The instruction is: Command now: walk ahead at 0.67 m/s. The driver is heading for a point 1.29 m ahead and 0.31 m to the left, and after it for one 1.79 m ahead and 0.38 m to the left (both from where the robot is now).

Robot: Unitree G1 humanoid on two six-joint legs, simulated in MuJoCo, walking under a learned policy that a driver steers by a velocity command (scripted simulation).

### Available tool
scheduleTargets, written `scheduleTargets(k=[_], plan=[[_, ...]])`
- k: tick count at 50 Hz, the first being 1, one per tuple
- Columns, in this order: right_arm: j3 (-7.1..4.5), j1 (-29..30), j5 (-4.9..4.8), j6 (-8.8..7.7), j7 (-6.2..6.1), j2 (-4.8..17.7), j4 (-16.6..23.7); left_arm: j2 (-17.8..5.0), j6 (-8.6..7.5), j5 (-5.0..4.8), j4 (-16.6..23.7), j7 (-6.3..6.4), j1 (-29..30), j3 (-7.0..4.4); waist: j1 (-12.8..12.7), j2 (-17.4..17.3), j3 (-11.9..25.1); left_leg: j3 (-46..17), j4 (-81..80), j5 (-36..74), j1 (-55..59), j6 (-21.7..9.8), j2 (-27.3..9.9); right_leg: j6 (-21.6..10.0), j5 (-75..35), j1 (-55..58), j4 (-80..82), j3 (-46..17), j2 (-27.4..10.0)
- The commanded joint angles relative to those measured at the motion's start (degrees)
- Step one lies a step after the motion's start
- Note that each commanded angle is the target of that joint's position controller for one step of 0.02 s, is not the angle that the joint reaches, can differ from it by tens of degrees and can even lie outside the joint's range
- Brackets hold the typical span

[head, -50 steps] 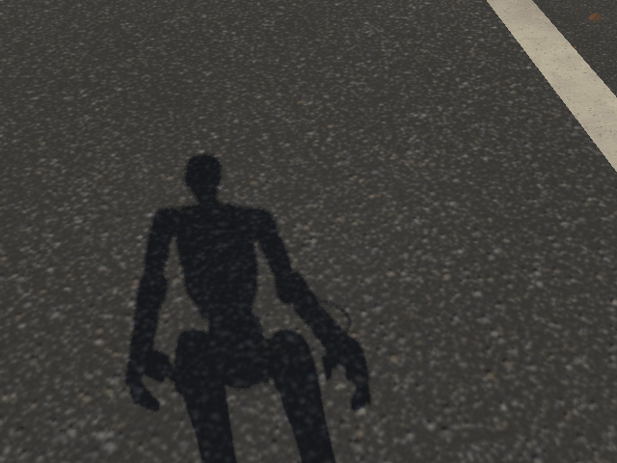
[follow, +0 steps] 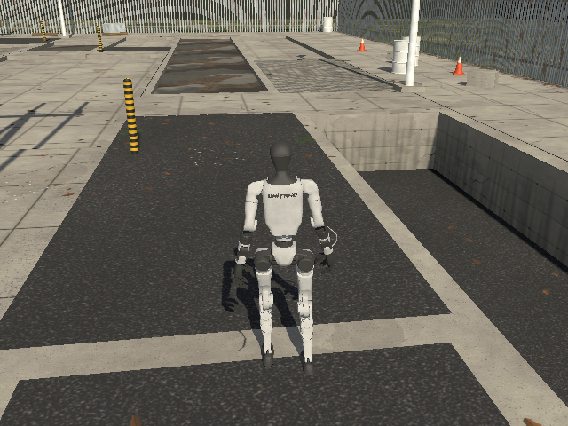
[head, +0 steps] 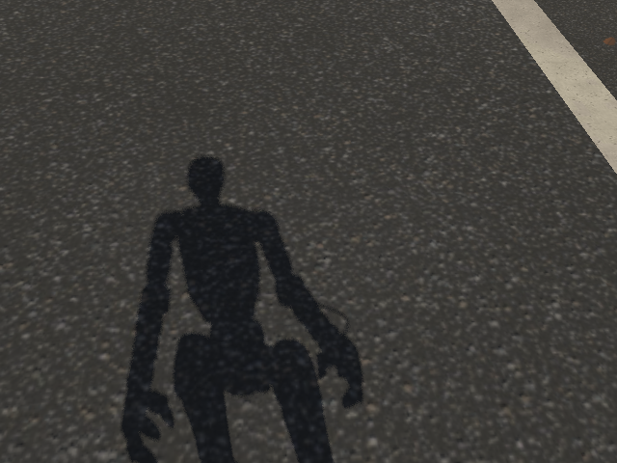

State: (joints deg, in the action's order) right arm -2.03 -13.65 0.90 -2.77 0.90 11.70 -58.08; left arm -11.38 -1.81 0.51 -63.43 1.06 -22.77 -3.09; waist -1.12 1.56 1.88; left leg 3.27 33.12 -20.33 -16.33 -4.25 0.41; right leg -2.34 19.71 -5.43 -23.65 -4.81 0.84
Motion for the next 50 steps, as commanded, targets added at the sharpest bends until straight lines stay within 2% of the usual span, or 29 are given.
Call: scheduleTargets(k=[1, 2, 3, 4, 5, 7, 11, 15, 18, 20, 22, 23, 24, 25, 26, 28, 30, 32, 34, 36, 39, 42, 44, 45, 46, 47, 48, 49, 50], plan=[[-2.43, -20.62, -0.20, -1.90, -0.67, 4.95, -3.62, -6.73, -2.12, 0.38, 6.88, -0.13, 13.00, -1.53, 13.40, -5.54, -6.68, -3.33, -10.16, -1.57, 31.50, -0.96, -1.60, -6.61, 10.68, -34.24, -7.00, -3.74, -3.58], [-3.73, -27.25, 1.06, -2.40, -1.29, 11.11, -4.42, -0.45, -3.26, -0.08, 10.67, -0.83, 14.58, 0.08, 13.83, -22.70, -2.36, -33.28, -23.70, -25.61, 35.97, -5.05, -18.56, -4.21, 7.94, -43.64, -29.64, 5.39, 2.75], [-3.07, -22.51, 1.11, -1.79, -1.32, 8.86, -3.71, -2.79, -3.54, 1.46, 12.05, -1.57, 16.01, -0.27, 9.82, -15.46, -5.94, -45.28, -26.86, -31.55, 28.85, -7.98, -22.92, -5.21, 4.00, -48.49, -38.99, 1.35, 0.35], [-2.64, -15.04, 1.24, -1.91, -1.14, 7.70, -1.09, -3.52, -3.71, 1.72, 12.50, -2.39, 17.60, -0.48, 6.45, -7.32, -9.34, -40.06, -25.70, -27.59, 24.04, -7.91, -21.94, -5.27, -2.99, -50.11, -43.09, 0.62, -3.58], [-2.53, -11.89, 1.02, -2.46, -0.83, 7.36, 0.31, -3.92, -4.00, 1.82, 11.97, -3.24, 16.68, -0.58, 4.80, -3.59, -7.82, -33.90, -25.83, -21.76, 21.64, -7.28, -19.09, -4.58, -7.16, -47.53, -43.11, 0.57, -5.27], [-1.87, -10.82, 0.56, -3.40, -0.89, 5.92, 0.76, -3.97, -3.38, 2.51, 11.28, -4.26, 14.45, -0.82, 2.37, -3.75, -6.19, -25.78, -28.46, -14.60, 18.70, -5.95, -15.15, -2.72, -9.28, -43.30, -41.11, 2.13, -6.77], [-1.19, -16.34, 0.08, -4.44, -0.91, 4.50, -0.93, -3.42, -1.51, 2.03, 14.67, -4.66, 22.13, -0.37, 3.45, -4.39, -10.10, -16.20, -31.02, 0.62, 17.48, -5.88, -10.84, -0.99, -13.96, -46.76, -37.94, 6.82, -6.38], [-0.58, -18.26, -0.10, -5.07, -1.00, 3.98, -0.89, -2.24, -1.41, 1.48, 19.91, -5.07, 33.12, 0.84, 4.79, -4.66, -13.17, -10.00, -34.73, 17.62, 14.16, -6.40, -9.55, -0.61, -19.04, -40.67, -22.00, 11.08, -4.59], [-0.56, -18.57, -0.33, -5.35, -1.34, 5.73, -1.50, -2.32, -1.46, 0.90, 21.95, -4.72, 35.14, 1.41, 3.82, -6.05, -12.30, -5.45, -34.79, 39.12, 18.51, -5.54, -10.99, -3.63, -19.49, -32.74, -13.73, 13.65, -2.37], [-0.82, -18.52, -0.17, -5.32, -1.37, 7.91, -1.67, -4.28, -1.63, 0.85, 21.70, -3.64, 31.46, 0.87, 1.33, -8.49, -7.26, -2.75, -25.87, 68.66, 23.03, -4.56, -12.01, -5.98, -15.99, -24.02, -12.30, 15.71, 2.02], [-1.74, -17.57, 0.79, -4.21, -2.20, 11.16, -1.96, -8.68, -1.90, 0.76, 17.73, -2.07, 14.83, -0.88, -6.72, -11.23, 2.67, -2.06, -4.89, 82.07, 23.42, -3.79, -13.52, -8.09, -9.42, -6.87, -12.57, 14.00, 5.19], [-2.20, -15.18, 0.70, -3.56, -2.40, 12.23, -1.57, -10.74, -1.93, 0.86, 14.13, -1.20, 2.80, -2.12, -12.82, -10.23, 7.69, -0.99, 10.84, 75.07, 17.60, -3.30, -12.23, -9.06, -9.22, 6.49, -8.30, 12.24, 3.55], [-1.40, -14.97, 1.07, -3.58, -1.94, 7.78, -0.15, -15.41, -2.06, 2.09, 12.21, -0.42, -6.39, -3.61, -14.07, -4.55, 13.52, -1.31, 31.49, 46.90, 3.86, -3.74, -7.65, -10.31, 9.18, 20.76, -8.41, -1.20, -8.17], [-0.13, -19.89, -2.02, -4.62, -0.45, -0.10, 1.86, -16.98, -2.16, 2.73, 11.86, -1.33, -4.71, -4.21, -5.81, 12.88, 19.35, -6.32, 52.09, -1.83, -17.21, -1.80, 3.62, -15.59, 28.64, 31.08, 4.33, -37.86, -22.29], [-1.33, -14.73, -1.98, -5.04, -0.67, 6.22, 3.36, -14.24, -2.14, 1.77, 12.07, -2.32, 0.73, -3.95, -5.42, 6.11, 13.30, -10.63, 54.49, 1.62, -24.60, -3.94, 0.73, -15.23, 28.79, 26.14, 11.04, -41.85, -20.49], [-1.27, -6.83, -1.18, -4.96, -0.57, 5.67, 5.65, -6.72, -3.46, 1.84, 10.94, -2.45, 5.80, -2.18, -2.01, -4.13, -0.01, -8.76, 49.20, 7.57, -24.25, -4.14, -4.39, -13.75, 11.02, 8.43, 12.12, -24.23, -17.59], [-0.60, -7.16, 1.06, -3.22, 0.61, 2.20, 6.34, -3.66, -4.46, 1.87, 9.11, -1.87, 6.32, -0.82, 2.85, -3.57, -3.36, -9.33, 44.06, 7.23, -19.16, -2.91, -6.81, -11.20, 7.06, -3.47, 14.34, -15.43, -13.43], [-0.13, -4.08, 1.69, -1.82, 1.54, 0.97, 8.25, -3.96, -5.49, 0.60, 7.68, -1.61, 4.06, -0.46, 4.13, -1.18, -7.18, -8.11, 40.01, 7.03, -21.64, -1.19, -8.83, -10.73, 5.24, -7.69, 17.64, -10.93, -11.81], [0.19, 3.21, 1.99, -1.26, 1.94, 2.09, 11.43, -5.47, -6.05, 0.23, 7.51, -1.71, 1.85, -0.46, 3.30, -1.03, -10.45, -4.84, 34.42, 11.86, -26.70, 0.08, -9.70, -10.50, -0.65, -9.00, 20.84, -5.99, -9.67], [0.67, 9.39, 1.19, -1.43, 2.26, 2.65, 13.77, -5.87, -6.58, 0.29, 7.84, -2.11, 0.47, -0.37, 1.97, -1.22, -12.48, -2.27, 23.50, 19.47, -25.87, -0.03, -8.53, -8.66, -12.93, -9.69, 22.60, 2.15, -6.92], [1.68, 15.31, -0.19, -1.85, 3.10, 1.37, 15.69, -6.83, -7.65, -0.78, 7.07, -1.97, -3.72, 0.02, -0.13, -0.99, -12.60, 2.90, 8.86, 31.05, -15.79, -2.03, -4.62, -4.49, -35.07, -8.90, 25.17, 10.03, -7.12], [1.29, 16.83, -0.04, -2.08, 2.82, 3.96, 15.43, -8.47, -7.32, -0.25, 6.61, -0.58, -6.67, 0.35, -0.37, 1.27, -9.18, 7.52, 2.33, 32.43, -14.94, -4.43, 0.80, -1.22, -62.56, 7.53, 20.83, 14.55, -8.34], [0.54, 11.49, 0.35, -1.85, 2.41, 6.50, 14.03, -12.00, -5.85, 1.07, 7.21, 1.25, -6.69, -0.34, 3.19, 5.42, -3.02, 9.22, 1.85, 25.47, -9.38, -5.55, 5.52, 0.78, -83.33, 15.51, 8.35, 16.29, -10.56], [-0.26, 4.12, 0.33, -1.72, 2.16, 8.39, 12.17, -13.52, -4.79, 1.81, 7.61, 1.95, -5.76, -0.80, 7.29, 6.50, 1.25, 9.05, 2.15, 21.87, -2.03, -6.52, 7.51, 1.19, -88.77, 15.92, -3.32, 16.49, -11.59], [-1.50, -7.39, 0.12, -1.43, 1.75, 10.93, 8.75, -14.67, -3.84, 2.48, 8.64, 2.33, -2.95, -1.31, 12.62, 7.32, 6.28, 7.31, 1.58, 18.85, 7.82, -8.10, 7.69, 1.09, -88.95, 13.96, -18.25, 16.18, -12.37], [-3.05, -18.26, 0.34, -1.05, 1.13, 13.10, 6.04, -15.86, -3.33, 2.51, 9.71, 2.24, 0.90, -1.89, 18.52, 6.56, 8.75, 2.33, -3.33, 15.37, 18.68, -10.63, 4.89, 0.33, -77.13, 6.06, -38.35, 16.56, -10.58], [-4.78, -17.32, -0.62, 0.34, 0.34, 15.66, 5.62, -9.86, -4.90, 2.89, 11.90, 0.93, 3.79, -0.96, 14.08, -8.59, 8.04, -10.45, 2.25, 17.26, 31.53, -11.49, -3.19, 0.38, -11.72, -15.08, -59.89, 13.63, -0.61], [-5.72, -12.53, 1.11, 0.65, 0.81, 21.12, 7.15, -7.03, -5.92, -1.26, 18.21, -0.19, -0.35, 0.23, 6.96, -18.41, 17.46, -44.72, -7.77, 8.15, 47.83, -27.48, -16.56, 3.71, 8.32, -40.48, -78.10, 3.01, 4.20], [-5.62, -11.33, 1.02, 0.76, 0.26, 17.41, 8.30, -8.98, -6.98, -0.04, 19.29, -0.19, 5.68, 0.81, 8.67, -3.04, 13.96, -48.11, -16.22, 0.85, 44.11, -24.57, -16.11, 1.23, 1.79, -44.99, -73.47, -1.44, 0.20]])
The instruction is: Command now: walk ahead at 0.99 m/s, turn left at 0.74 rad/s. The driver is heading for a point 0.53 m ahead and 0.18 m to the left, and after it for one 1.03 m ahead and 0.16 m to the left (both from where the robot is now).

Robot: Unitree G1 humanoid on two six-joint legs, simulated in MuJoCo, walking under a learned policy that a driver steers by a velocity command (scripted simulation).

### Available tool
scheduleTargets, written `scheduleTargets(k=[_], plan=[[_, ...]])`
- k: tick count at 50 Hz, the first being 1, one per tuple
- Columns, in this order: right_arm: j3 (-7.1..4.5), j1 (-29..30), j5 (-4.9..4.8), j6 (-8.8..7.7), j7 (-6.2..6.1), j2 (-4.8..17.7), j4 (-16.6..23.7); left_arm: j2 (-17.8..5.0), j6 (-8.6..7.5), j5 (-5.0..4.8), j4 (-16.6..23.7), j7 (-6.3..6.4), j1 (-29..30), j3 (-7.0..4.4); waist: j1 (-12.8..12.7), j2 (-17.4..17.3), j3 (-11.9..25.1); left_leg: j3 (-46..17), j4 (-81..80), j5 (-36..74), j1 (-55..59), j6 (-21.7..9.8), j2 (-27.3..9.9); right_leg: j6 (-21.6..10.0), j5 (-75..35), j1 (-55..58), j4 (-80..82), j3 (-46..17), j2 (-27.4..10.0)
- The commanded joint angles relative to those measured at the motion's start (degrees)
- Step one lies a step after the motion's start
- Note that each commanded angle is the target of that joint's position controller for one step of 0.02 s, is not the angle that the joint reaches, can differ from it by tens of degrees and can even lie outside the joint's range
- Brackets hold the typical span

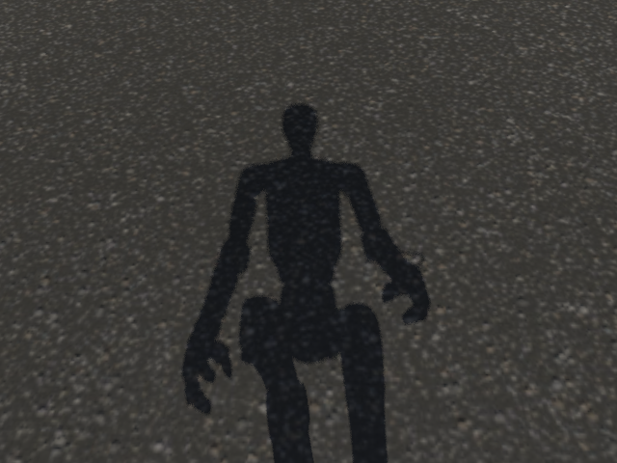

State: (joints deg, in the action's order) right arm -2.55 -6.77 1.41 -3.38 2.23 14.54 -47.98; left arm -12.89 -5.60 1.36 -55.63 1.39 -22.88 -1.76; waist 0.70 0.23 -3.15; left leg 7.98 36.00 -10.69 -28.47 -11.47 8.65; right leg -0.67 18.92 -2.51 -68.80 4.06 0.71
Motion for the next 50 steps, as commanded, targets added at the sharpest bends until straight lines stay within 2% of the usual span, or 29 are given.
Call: scheduleTargets(k=[1, 2, 4, 6, 9, 14, 16, 18, 19, 20, 21, 22, 23, 26, 28, 31, 34, 36, 38, 40, 41, 42, 43, 44, 45, 46, 47, 48, 50], plan=[[-4.24, -16.55, 0.05, 1.12, -1.41, 10.36, -3.03, -7.79, -3.76, -0.39, 12.25, -0.90, 8.24, -0.46, 4.25, 4.32, 9.71, -47.22, -22.14, -9.38, 44.68, -13.54, -22.52, -1.49, -0.78, -46.54, -19.85, -10.31, -2.58], [-3.67, -15.17, 0.13, 0.69, -1.63, 8.18, -3.67, -6.59, -3.48, 0.48, 13.20, -1.05, 10.20, -0.15, 1.07, 7.17, 4.61, -42.07, -23.19, -4.18, 34.70, -10.85, -19.75, -1.13, -1.05, -42.89, -13.47, -9.90, -4.68], [-2.74, -13.34, -0.61, -0.65, -2.36, 6.96, -3.15, -5.10, -0.71, 3.14, 13.80, -1.56, 10.04, 0.52, -2.87, 7.13, 0.95, -34.96, -23.95, 1.65, 21.08, -8.92, -14.72, 0.98, 0.35, -36.51, -8.57, -9.17, -6.60], [-2.76, -13.45, -1.52, -1.98, -2.16, 8.35, -2.44, -4.80, 0.93, 3.55, 16.10, -2.10, 12.66, 0.94, -3.55, 4.52, -1.08, -31.24, -25.83, 2.98, 12.42, -8.55, -11.66, 3.04, 1.05, -34.06, 0.19, -7.01, -8.02], [-3.25, -15.58, -1.40, -2.57, -1.89, 9.66, -1.54, -4.58, 0.94, 2.17, 21.58, -2.82, 24.58, 1.92, -0.14, 0.69, -4.51, -28.18, -28.24, 12.12, 5.86, -6.40, -8.17, 4.45, -13.14, -29.74, 18.47, -3.54, -6.85], [-4.55, -19.62, -1.96, -2.03, -1.48, 12.02, -0.96, -6.05, 0.59, 0.34, 24.86, -2.51, 29.67, 2.00, 4.27, -3.83, -0.07, -29.23, -23.23, 29.23, 18.75, -1.36, -9.44, 2.05, -24.72, -22.37, 36.45, -3.53, -2.03], [-4.99, -18.29, -1.75, -2.01, -1.97, 13.87, -0.14, -9.54, 0.35, 0.25, 23.54, -1.62, 23.54, 0.61, 1.12, -3.94, 5.18, -29.88, -13.62, 41.63, 23.13, 1.49, -9.60, 0.99, -20.20, -12.36, 39.87, -4.41, 0.59], [-5.47, -12.59, -0.89, -2.40, -1.56, 16.28, 1.57, -14.91, -0.02, -0.07, 18.82, 0.19, 3.28, -1.98, -10.86, -3.99, 15.84, -28.71, 10.47, 40.01, 17.01, 3.67, -7.27, -0.15, -11.52, 9.45, 37.92, -6.11, -2.23], [-3.40, -11.58, -0.60, -2.89, -1.55, 8.19, 3.65, -18.50, -0.14, 1.77, 16.90, 1.34, -8.53, -3.32, -13.67, 4.23, 23.28, -24.83, 30.34, 10.60, 7.13, 3.37, -3.97, -1.29, 7.97, 22.64, 37.50, -18.54, -14.90], [-1.22, -20.57, -4.36, -2.53, -1.75, 1.88, 7.50, -22.60, 0.03, 3.56, 17.79, 0.58, -2.64, -4.03, -4.12, 24.58, 30.30, -18.15, 44.75, -19.03, -8.30, 5.24, 0.47, -7.21, 17.27, 30.41, 50.99, -53.26, -30.89], [-1.22, -17.60, -2.43, -1.25, -2.61, 7.18, 5.66, -16.86, 0.66, 2.78, 19.01, -0.06, 3.82, -4.12, -4.11, 14.97, 22.99, -15.94, 47.90, -12.47, -15.00, 4.30, -5.63, -8.49, 29.80, 22.92, 53.79, -54.30, -27.86], [-1.73, -12.15, -1.06, -0.53, -2.10, 9.08, 5.49, -10.88, 0.85, 2.16, 19.28, -0.27, 7.32, -2.66, -4.76, 6.77, 14.05, -14.19, 44.85, -7.22, -15.49, 4.73, -8.29, -7.55, 24.74, 14.26, 53.73, -41.81, -24.01], [-1.82, -9.77, -0.49, -0.03, -1.30, 8.83, 5.75, -8.81, 0.89, 2.30, 17.81, -0.48, 7.50, -2.16, -4.22, 1.64, 8.84, -13.42, 42.52, -5.47, -14.27, 5.19, -10.03, -6.85, 13.09, 7.49, 54.04, -32.95, -21.69], [-0.77, -5.22, 0.66, 2.18, 0.98, 4.47, 9.09, -6.12, -0.37, 0.93, 12.09, -1.00, 2.33, -1.38, -2.00, 4.70, 2.93, -12.71, 40.28, -4.83, -14.62, 5.42, -13.96, -4.17, -3.83, -0.19, 56.14, -16.74, -17.62], [-0.06, -1.80, 0.67, 3.06, 1.67, 3.42, 11.79, -5.68, -1.30, -0.20, 10.62, -1.81, 1.73, -1.31, -0.88, 4.79, 1.58, -11.47, 39.27, -2.07, -17.27, 5.42, -14.90, -3.09, -12.50, -1.42, 57.90, -9.54, -17.22], [0.65, 3.50, 0.44, 3.14, 2.50, 3.86, 15.29, -6.92, -2.26, -0.04, 10.10, -1.98, 3.86, -1.42, 0.98, 4.86, -1.23, -8.89, 31.45, 7.13, -16.19, 5.43, -14.65, -1.82, -23.51, -5.23, 60.61, 1.61, -14.62], [1.23, 10.17, 0.45, 3.09, 3.60, 4.40, 17.21, -9.01, -2.45, 0.05, 8.62, -1.55, 1.42, -1.73, -0.23, 1.74, -5.22, -2.22, 16.66, 12.12, -12.00, 3.87, -12.72, -0.13, -33.01, -4.33, 63.14, 9.30, -12.34], [1.79, 12.23, 0.71, 2.66, 3.91, 3.60, 17.18, -10.53, -2.17, 0.25, 7.39, -1.00, -3.02, -1.72, -1.22, 1.64, -4.91, 2.08, 9.69, 11.64, -5.08, 1.79, -8.51, 0.73, -55.23, -1.53, 60.63, 11.70, -12.08], [1.59, 7.65, 1.36, 2.09, 2.98, 4.49, 14.99, -14.24, -1.18, 0.24, 6.43, -0.11, -5.17, -2.03, 2.11, 5.67, -1.33, 1.41, 6.08, 7.17, 4.09, -0.05, -4.05, -0.52, -75.65, 2.56, 54.73, 10.39, -15.16], [-0.74, -10.18, 1.56, 1.71, 1.10, 9.69, 9.09, -17.71, 0.59, 0.42, 7.07, 0.40, -1.97, -2.41, 11.45, 7.79, 6.74, -3.07, 1.48, 0.02, 22.98, -2.09, -2.20, -3.73, -80.51, 1.03, 32.65, 8.71, -16.96], [-2.35, -19.35, 1.96, 1.69, -0.18, 12.66, 6.09, -17.31, 1.16, 0.11, 7.71, 0.24, 0.33, -2.31, 16.18, 6.54, 10.44, -7.18, -4.65, -0.95, 36.39, -3.15, -4.69, -4.60, -67.99, -7.08, 14.54, 9.15, -14.43], [-3.31, -17.63, 2.50, 1.51, -1.33, 17.59, 5.64, -7.79, 1.22, 0.86, 9.44, -0.89, -3.89, -0.68, 7.93, -9.09, 15.08, -23.15, -0.75, -2.01, 49.00, -2.27, -20.68, -4.26, 7.36, -23.17, -8.99, 6.28, -5.79], [-3.67, -17.51, 2.60, 1.19, -1.63, 19.20, 8.14, -8.03, 0.99, -3.06, 12.25, -0.76, -7.81, -0.51, 6.39, -10.18, 26.93, -50.17, -10.68, -8.39, 57.63, -7.80, -33.55, -4.64, 10.87, -36.49, -23.18, -7.51, 0.45], [-3.81, -16.74, 1.67, 0.85, -2.06, 15.66, 6.88, -11.63, 0.49, -2.76, 13.33, -0.56, 0.99, -1.28, 7.94, -0.81, 18.49, -44.51, -17.04, -10.82, 48.47, -5.21, -29.73, -4.85, 1.20, -40.25, -20.89, -9.48, -2.63], [-2.90, -14.07, 1.44, 0.02, -2.23, 12.85, 5.26, -9.87, 0.31, -2.69, 13.40, -1.04, 2.24, -0.93, 4.55, -0.58, 7.53, -37.31, -19.69, -7.44, 37.53, -4.28, -28.21, -4.58, -2.30, -40.49, -16.06, -8.02, -4.65], [-2.38, -11.83, 1.57, -0.99, -2.00, 10.07, 4.56, -8.64, 0.90, -1.96, 11.84, -1.38, 2.02, -0.69, 1.88, 3.29, 2.78, -31.34, -21.65, -3.19, 29.54, -2.48, -25.83, -4.19, -3.65, -37.91, -11.62, -8.43, -6.99], [-1.50, -9.73, 1.36, -1.80, -2.27, 7.79, 4.28, -7.46, 2.09, -1.11, 10.15, -1.87, 0.46, -0.59, -0.66, 4.07, 0.20, -24.70, -22.98, 6.83, 23.13, -0.65, -22.62, -3.45, -4.14, -33.29, -9.10, -8.74, -7.57], [-0.90, -10.22, 0.66, -2.49, -2.31, 6.60, 3.66, -6.15, 3.19, -0.63, 9.45, -2.37, -2.76, -0.48, -2.78, 0.75, 0.42, -20.73, -23.48, 19.03, 19.11, -1.03, -23.15, -2.29, -3.17, -29.07, -6.94, -8.57, -7.45], [-0.33, -11.44, -0.73, -3.86, -1.77, 5.04, 1.70, -4.69, 4.06, -0.05, 9.16, -2.72, -1.66, -0.70, -4.17, -0.23, -1.23, -12.99, -23.20, 38.49, 17.32, -0.05, -20.89, -1.13, -1.90, -28.43, -0.52, -7.54, -6.62]])
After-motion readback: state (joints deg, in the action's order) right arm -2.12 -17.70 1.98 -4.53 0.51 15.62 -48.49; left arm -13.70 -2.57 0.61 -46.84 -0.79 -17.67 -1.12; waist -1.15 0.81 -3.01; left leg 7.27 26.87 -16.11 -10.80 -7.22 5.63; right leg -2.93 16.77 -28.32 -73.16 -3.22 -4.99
